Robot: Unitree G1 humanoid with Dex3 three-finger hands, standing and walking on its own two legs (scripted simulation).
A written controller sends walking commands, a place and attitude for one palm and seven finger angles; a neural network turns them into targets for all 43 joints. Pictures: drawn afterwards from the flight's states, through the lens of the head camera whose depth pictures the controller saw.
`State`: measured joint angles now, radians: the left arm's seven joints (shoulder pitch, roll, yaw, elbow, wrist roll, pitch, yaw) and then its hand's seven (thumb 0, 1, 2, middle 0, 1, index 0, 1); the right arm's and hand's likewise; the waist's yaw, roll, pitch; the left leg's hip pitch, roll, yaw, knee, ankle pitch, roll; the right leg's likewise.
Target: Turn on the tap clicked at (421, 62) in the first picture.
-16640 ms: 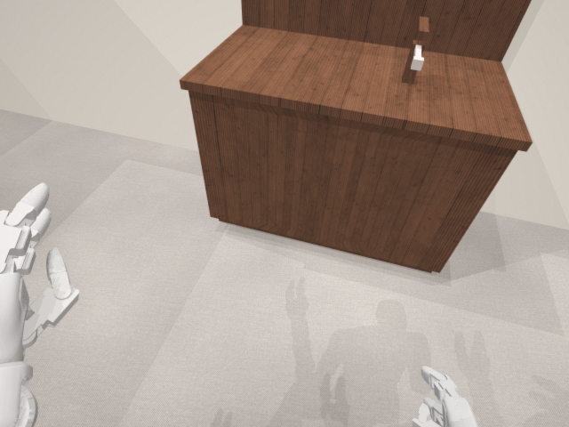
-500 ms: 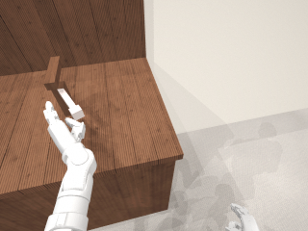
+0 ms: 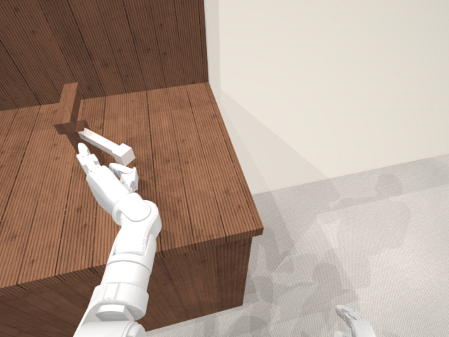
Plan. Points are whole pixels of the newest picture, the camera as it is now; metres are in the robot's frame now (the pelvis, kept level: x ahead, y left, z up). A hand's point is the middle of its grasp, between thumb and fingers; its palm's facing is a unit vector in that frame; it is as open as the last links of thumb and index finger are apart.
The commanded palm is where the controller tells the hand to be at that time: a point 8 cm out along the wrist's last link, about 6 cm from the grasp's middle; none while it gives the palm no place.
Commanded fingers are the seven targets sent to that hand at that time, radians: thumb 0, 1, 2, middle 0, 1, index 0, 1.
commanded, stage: push the lever round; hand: left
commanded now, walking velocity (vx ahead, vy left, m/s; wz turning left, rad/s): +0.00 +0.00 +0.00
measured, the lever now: (123, 155) +0.41 +0.23 +0.10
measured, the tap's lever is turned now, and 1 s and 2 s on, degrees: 44 58 74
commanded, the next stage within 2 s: lift the hand up off the lever in 1.08 s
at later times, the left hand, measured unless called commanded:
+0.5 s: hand (141, 166) +0.40 +0.19 +0.08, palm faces +0.81 -0.58 -0.11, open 7.8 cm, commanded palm +0.35 +0.21 +0.09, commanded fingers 0.00 0.90 0.90 -0.15 -0.15 -0.15 -0.15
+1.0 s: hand (148, 158) +0.43 +0.19 +0.08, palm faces +0.83 -0.55 -0.11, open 8.0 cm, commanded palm +0.39 +0.21 +0.09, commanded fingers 0.00 0.90 0.90 -0.15 -0.15 -0.15 -0.15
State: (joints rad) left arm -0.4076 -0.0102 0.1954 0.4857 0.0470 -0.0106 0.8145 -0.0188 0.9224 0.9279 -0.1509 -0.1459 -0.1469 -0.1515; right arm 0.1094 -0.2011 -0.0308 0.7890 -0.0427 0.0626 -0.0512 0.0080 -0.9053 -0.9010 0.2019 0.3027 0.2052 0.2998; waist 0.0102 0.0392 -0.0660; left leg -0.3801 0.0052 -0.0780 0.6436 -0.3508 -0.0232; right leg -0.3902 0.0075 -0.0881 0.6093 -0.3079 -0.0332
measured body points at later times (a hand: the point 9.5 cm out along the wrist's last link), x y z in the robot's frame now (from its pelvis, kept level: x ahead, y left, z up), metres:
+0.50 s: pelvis +0.01 +0.00 +0.00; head +0.03 -0.01 +0.45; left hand +0.36 +0.22 +0.09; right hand +0.15 -0.24 -0.13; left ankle -0.01 +0.14 -0.73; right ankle +0.00 -0.10 -0.73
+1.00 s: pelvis -0.01 +0.00 -0.01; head +0.03 -0.01 +0.44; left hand +0.38 +0.21 +0.09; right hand +0.09 -0.25 -0.15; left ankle -0.01 +0.14 -0.73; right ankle +0.00 -0.10 -0.73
